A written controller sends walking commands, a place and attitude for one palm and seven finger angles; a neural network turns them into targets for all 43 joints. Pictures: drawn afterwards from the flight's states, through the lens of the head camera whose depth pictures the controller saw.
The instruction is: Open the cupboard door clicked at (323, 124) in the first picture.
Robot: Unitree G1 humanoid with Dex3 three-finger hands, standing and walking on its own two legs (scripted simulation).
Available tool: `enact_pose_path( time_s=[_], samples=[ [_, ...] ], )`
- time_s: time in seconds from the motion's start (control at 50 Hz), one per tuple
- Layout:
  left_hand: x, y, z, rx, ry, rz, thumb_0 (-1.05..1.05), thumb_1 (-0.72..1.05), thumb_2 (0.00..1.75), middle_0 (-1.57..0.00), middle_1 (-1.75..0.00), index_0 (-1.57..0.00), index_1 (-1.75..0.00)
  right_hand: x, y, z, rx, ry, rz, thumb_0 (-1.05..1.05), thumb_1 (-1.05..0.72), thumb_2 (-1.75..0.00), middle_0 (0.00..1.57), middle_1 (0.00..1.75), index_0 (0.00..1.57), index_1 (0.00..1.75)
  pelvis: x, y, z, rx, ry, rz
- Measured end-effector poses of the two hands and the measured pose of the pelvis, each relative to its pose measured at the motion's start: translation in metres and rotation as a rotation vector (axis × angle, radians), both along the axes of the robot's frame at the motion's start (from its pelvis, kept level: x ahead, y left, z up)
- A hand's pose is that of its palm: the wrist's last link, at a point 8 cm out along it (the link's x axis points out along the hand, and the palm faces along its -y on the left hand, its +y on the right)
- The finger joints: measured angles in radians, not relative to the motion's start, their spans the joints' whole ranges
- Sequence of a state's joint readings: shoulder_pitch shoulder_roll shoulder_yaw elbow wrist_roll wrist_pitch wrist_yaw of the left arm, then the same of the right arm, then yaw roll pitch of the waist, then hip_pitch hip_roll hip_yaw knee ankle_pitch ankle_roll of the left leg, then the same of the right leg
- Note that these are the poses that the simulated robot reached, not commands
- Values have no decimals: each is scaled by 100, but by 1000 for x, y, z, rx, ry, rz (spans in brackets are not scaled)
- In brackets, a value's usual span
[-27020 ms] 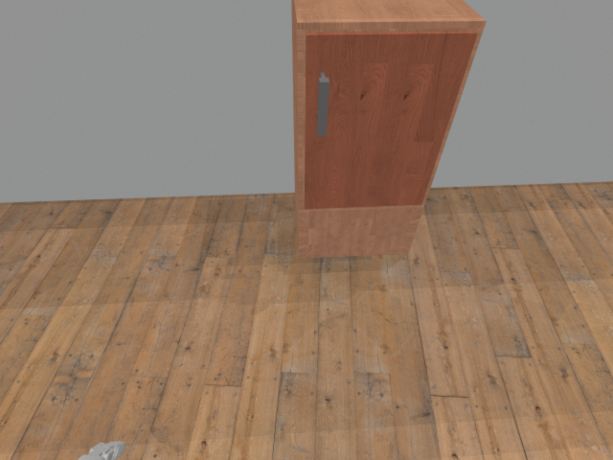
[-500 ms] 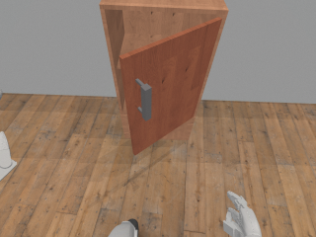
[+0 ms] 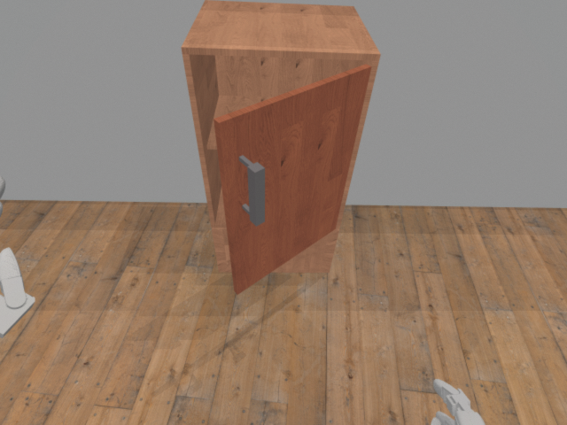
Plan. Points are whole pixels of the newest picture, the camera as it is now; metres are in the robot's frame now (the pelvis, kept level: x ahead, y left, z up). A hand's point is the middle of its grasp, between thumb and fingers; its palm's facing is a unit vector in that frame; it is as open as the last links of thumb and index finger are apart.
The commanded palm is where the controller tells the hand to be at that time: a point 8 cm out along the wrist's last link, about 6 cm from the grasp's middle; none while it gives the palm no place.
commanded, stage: stop stepping back and stand still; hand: left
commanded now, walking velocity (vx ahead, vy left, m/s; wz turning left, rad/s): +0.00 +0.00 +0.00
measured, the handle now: (250, 190) +0.59 +0.10 -0.03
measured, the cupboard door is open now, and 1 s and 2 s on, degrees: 39 39 39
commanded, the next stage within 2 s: let the arm hang, fingers relaxed in 0.40 s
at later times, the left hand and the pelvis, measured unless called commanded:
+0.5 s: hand out of the picture +0.16 +0.29 +0.16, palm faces +0.45 -0.77 -0.45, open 7.4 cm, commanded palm none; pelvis -0.04 +0.01 +0.01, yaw +0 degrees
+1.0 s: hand out of the picture -0.12 +0.19 -0.16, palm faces +0.10 -0.97 -0.21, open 7.2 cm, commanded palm none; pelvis -0.04 +0.01 +0.01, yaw +3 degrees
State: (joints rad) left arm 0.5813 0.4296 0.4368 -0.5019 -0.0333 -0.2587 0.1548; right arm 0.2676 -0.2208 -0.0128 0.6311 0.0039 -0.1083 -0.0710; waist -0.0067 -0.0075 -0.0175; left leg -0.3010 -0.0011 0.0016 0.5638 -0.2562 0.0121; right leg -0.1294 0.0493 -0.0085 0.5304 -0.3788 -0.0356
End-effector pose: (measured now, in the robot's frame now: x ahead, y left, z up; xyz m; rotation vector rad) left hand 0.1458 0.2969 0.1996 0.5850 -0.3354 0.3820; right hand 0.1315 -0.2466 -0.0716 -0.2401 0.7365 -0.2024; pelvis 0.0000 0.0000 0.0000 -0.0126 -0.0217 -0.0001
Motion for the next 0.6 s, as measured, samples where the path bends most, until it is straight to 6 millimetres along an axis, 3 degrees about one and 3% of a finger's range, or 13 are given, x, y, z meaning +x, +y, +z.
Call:
enact_pose_path(
  time_s=[0.1,0.22,0.28,0.36,0.5,0.54,0.6],
  samples=[
    [1,19,-11,-39,66,67,2,89,90,-21,-30,-21,-31,-4,22,-4,36,2,34,2,-90,-90,20,30,20,30,-17,6,4,12,1,-9],
    [-12,1,-22,-76,161,11,2,89,90,-21,-30,-21,-31,-13,37,-1,72,-8,63,2,-90,-90,20,30,20,30,-31,5,8,-4,10,-3],
    [-23,-4,-19,-69,160,-16,2,89,90,-21,-30,-21,-31,-16,36,1,63,-4,67,2,-90,-90,20,31,20,30,-33,5,9,-15,11,-2],
    [-32,4,-12,-51,128,6,2,88,90,-21,-30,-22,-31,-18,31,3,33,3,59,2,-90,-90,20,31,20,30,-33,7,9,-22,5,-1],
    [-27,25,-19,-94,125,86,2,89,90,-21,-30,-21,-31,-17,24,8,7,-12,38,2,-90,-90,20,30,20,30,-35,12,12,-19,4,1],
    [-17,28,-48,-104,232,71,1,89,90,-20,-30,-21,-31,-16,21,-1,23,5,76,2,-90,-90,20,30,20,30,-38,15,9,-21,22,15],
    [-10,30,-135,-232,590,95,1,90,90,-20,-30,-20,-30,-21,14,-23,38,99,92,1,-90,-90,20,30,20,30,-44,19,3,-19,29,23]
  ],
)
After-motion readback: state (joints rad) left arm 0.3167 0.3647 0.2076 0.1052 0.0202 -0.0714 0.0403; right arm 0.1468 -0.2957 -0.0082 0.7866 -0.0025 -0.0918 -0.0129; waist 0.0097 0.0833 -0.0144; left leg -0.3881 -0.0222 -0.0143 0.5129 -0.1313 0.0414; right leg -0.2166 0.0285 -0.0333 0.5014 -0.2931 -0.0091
